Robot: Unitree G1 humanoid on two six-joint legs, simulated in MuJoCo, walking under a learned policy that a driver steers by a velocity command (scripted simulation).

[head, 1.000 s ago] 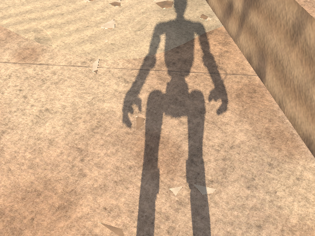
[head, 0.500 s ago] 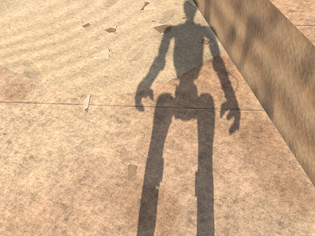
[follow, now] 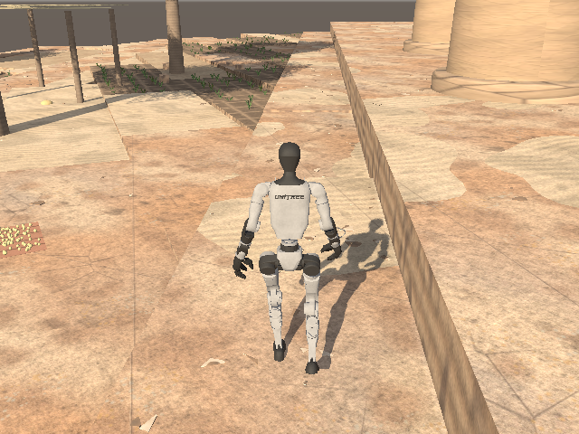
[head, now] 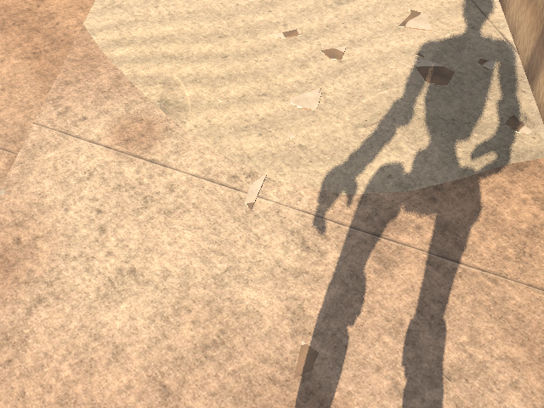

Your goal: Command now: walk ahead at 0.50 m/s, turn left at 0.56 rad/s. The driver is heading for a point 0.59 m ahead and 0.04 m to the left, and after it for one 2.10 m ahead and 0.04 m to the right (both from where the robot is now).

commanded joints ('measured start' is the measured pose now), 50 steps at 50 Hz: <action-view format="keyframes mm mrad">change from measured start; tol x32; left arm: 1 -98 127 21 -151 -12 -74 -8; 50 44 139 30 -125 -20 14 -2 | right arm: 1 171 -137 -42 -26 3 -18 -9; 50 166 -92 -14 -51 -18 -48 -31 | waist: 1 -60 -42 -162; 19 -22 136 -98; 22 20 -345 -406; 45 -99 -77 -183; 47 -92 373 -417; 50 -71 85 -137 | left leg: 1 561 309 -545 -349 125 214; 18 364 221 -461 -236 174 73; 24 -331 43 -264 688 -269 -85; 44 215 76 -78 -199 131 -86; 47 849 521 -756 -287 -70 149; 50 523 395 -452 -373 -80 70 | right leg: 1 -558 -42 146 153 97 -27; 18 -253 33 116 -666 444 9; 20 -6 17 103 -717 449 -54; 22 567 -346 743 -784 226 -305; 28 106 -174 395 -945 318 -207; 42 108 -177 291 -904 441 -178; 45 -9 -83 232 -596 522 -105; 47 -501 78 145 -12 -138 -31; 50 -553 -45 167 83 97 -18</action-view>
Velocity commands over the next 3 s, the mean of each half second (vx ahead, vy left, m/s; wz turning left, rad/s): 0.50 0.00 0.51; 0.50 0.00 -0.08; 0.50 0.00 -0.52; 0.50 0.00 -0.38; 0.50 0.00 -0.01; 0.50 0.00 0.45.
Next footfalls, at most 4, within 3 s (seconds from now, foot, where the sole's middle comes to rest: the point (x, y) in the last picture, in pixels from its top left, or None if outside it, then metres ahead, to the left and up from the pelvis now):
0.40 right None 0.42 -0.10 -0.75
0.90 left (207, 344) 0.59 0.20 -0.75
1.42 right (304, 244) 0.89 -0.04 -0.75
1.92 left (259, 159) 1.21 0.10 -0.75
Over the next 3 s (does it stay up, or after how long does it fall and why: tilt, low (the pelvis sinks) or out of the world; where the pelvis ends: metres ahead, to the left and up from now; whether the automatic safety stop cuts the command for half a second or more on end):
stays up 1.57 -0.11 0.00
